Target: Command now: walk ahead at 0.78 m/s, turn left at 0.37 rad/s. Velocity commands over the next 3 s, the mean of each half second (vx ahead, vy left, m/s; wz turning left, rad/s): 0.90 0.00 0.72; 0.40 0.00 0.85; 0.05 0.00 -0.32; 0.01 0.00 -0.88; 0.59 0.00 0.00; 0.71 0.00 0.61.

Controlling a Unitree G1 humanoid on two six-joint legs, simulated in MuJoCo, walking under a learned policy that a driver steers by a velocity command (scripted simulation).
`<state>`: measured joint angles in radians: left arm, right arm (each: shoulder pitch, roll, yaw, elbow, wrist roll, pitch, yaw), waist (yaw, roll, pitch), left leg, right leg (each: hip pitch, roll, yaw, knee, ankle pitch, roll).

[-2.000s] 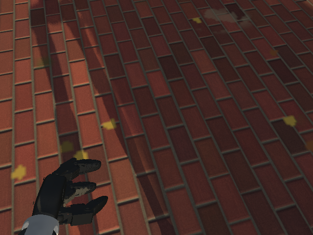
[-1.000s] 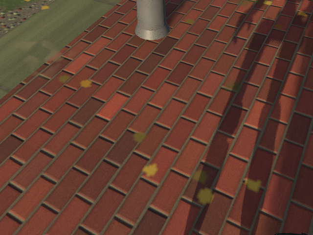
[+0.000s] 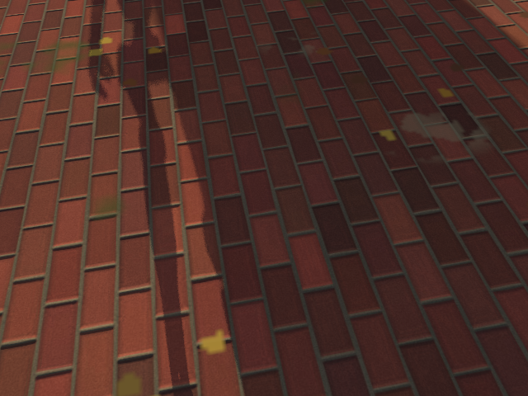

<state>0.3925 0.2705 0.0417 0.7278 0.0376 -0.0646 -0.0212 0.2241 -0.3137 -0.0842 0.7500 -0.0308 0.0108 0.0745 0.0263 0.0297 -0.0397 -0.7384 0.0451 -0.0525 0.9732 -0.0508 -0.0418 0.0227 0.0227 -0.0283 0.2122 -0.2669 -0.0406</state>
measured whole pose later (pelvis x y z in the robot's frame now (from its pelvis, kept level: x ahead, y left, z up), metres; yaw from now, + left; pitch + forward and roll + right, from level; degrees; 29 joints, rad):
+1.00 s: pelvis +0.70 +0.25 -0.01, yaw +50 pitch +0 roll -3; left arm 0.17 0.34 0.08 0.75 -0.02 -0.06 0.01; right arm 0.06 -0.35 -0.06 0.56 0.02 0.04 0.01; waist 0.07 0.01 0.14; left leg -0.58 0.07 -0.02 0.79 -0.20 -0.03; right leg -0.20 -0.03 -0.22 0.40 -0.20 -0.01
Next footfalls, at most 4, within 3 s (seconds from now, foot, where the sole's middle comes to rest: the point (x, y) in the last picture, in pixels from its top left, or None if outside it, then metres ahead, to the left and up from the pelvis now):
0.22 left None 0.33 0.15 -0.78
0.66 right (223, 298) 0.82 0.20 -0.78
1.08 left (129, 333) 0.71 0.46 -0.78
1.48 right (213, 294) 0.84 0.23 -0.78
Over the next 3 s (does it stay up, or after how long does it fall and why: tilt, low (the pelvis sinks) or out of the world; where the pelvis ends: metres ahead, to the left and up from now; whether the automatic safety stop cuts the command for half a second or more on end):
stays up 1.22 0.45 -0.01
